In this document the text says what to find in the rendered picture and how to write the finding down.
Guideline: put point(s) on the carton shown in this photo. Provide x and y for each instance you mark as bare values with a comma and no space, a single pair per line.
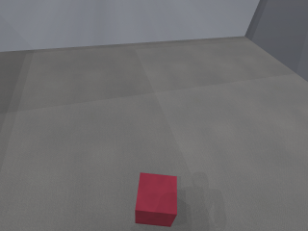
156,202

